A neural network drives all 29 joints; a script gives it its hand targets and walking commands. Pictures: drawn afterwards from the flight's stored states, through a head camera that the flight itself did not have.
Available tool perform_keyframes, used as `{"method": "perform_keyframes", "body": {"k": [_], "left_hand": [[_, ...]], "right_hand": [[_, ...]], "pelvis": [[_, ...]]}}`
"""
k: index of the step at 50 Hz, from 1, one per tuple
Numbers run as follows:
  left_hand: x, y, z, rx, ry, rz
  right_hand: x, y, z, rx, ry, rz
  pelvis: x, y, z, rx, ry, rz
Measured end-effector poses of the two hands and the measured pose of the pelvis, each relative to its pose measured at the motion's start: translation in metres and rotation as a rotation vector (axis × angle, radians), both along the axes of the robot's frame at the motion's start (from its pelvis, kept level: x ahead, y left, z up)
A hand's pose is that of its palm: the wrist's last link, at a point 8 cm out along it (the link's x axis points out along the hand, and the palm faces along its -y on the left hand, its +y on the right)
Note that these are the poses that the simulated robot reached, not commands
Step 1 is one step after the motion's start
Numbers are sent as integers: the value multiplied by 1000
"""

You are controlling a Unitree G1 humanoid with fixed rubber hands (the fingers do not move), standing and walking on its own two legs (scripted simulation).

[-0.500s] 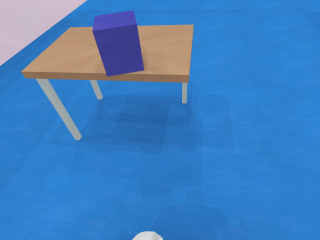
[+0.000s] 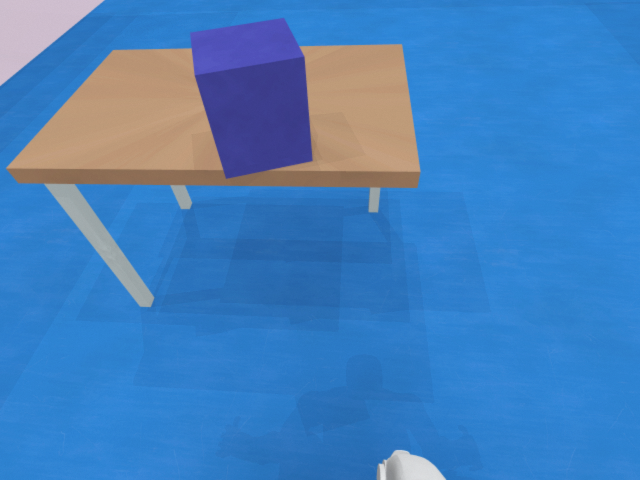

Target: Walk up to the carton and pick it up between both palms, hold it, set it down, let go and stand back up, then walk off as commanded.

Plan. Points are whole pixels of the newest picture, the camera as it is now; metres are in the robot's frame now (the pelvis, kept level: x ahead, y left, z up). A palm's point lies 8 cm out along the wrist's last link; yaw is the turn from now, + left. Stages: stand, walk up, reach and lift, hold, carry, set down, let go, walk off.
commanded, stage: walk up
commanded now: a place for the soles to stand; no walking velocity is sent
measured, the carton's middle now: (254, 100) +0.81 +0.13 +0.05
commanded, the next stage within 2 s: none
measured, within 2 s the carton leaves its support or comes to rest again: neither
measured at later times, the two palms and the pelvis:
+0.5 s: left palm (12, 471) +0.18 +0.44 -0.12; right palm (497, 441) +0.19 -0.22 -0.11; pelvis +0.10 +0.10 -0.01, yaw -6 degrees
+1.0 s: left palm (53, 424) +0.23 +0.39 -0.09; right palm (536, 475) +0.15 -0.24 -0.09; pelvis +0.10 +0.09 +0.01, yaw -7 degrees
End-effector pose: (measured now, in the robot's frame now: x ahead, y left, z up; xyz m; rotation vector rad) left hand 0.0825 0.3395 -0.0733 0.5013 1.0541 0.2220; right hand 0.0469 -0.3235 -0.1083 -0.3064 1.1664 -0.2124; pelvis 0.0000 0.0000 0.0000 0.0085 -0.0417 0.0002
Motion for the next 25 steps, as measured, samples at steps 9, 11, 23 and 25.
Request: {"method": "perform_keyframes", "body": {"k": [9,11,23,25], "left_hand": [[25,33,13,16,18,31],[27,49,12,21,50,36],[90,107,-40,-28,146,48],[99,102,-43,-40,151,30]], "right_hand": [[65,42,-3,15,32,15],[86,53,1,8,1,18],[140,108,2,-58,-67,-16],[143,108,2,-65,-73,-26]], "pelvis": [[52,39,8,-51,-9,7],[61,52,9,-43,-5,-5],[99,104,-12,-1,4,-94],[102,105,-13,-9,5,-107]]}}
